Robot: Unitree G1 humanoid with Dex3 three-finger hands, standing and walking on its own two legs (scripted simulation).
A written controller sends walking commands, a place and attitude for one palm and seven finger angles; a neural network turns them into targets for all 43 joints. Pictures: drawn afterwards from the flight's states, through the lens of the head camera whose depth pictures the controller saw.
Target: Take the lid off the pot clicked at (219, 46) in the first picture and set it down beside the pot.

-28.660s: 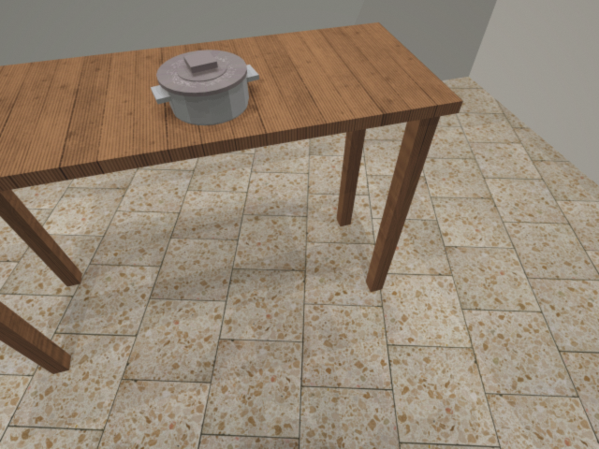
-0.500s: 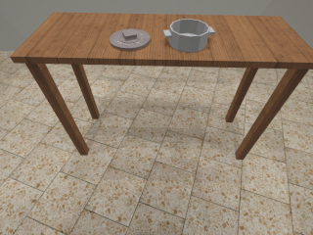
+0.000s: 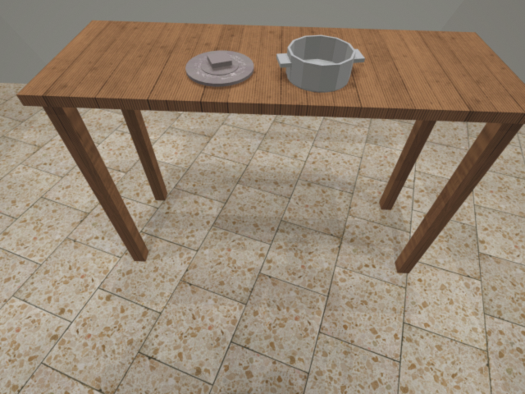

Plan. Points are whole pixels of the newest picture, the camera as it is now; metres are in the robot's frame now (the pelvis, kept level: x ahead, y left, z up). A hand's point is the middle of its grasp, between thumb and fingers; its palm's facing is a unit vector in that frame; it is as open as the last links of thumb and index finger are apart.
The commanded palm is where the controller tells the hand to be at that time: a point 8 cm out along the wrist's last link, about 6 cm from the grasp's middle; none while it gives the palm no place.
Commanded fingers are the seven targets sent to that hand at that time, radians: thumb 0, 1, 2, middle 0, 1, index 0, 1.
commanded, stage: let the arm hang, fingers relaxed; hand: left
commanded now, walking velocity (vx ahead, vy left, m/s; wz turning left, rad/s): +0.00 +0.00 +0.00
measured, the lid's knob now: (219, 60) +0.85 +0.15 +0.09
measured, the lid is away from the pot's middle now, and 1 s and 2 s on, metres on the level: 0.25 0.25 0.25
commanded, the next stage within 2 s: look to check the result in 0.06 s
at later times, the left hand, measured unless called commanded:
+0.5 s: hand out of the picture +0.02 +0.19 -0.17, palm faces +0.02 -0.97 -0.23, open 7.4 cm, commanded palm none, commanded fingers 0.00 0.90 0.90 -0.20 -0.30 -0.20 -0.30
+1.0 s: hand out of the picture +0.03 +0.21 -0.17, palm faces +0.01 -0.97 -0.25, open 7.4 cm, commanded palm none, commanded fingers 0.00 0.90 0.90 -0.20 -0.30 -0.20 -0.30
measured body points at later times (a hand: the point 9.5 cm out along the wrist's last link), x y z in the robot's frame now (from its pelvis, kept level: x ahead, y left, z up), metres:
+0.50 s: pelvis +0.00 +0.00 +0.00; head +0.01 +0.00 +0.45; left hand +0.02 +0.24 -0.15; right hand +0.01 -0.23 -0.16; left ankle +0.01 +0.14 -0.74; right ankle -0.03 -0.15 -0.74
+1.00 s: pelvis +0.00 +0.00 +0.00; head +0.01 +0.00 +0.45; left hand +0.03 +0.26 -0.15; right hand +0.02 -0.26 -0.15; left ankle +0.01 +0.14 -0.74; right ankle -0.03 -0.15 -0.74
